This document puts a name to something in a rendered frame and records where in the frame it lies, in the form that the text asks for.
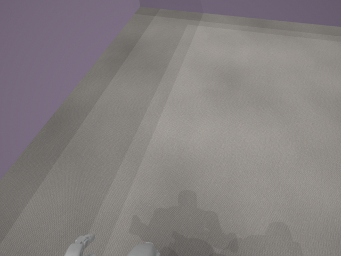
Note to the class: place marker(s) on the left robot thigh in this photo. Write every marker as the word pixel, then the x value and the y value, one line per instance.
pixel 144 250

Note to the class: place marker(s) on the left robot hand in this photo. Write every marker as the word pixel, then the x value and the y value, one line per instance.
pixel 76 249

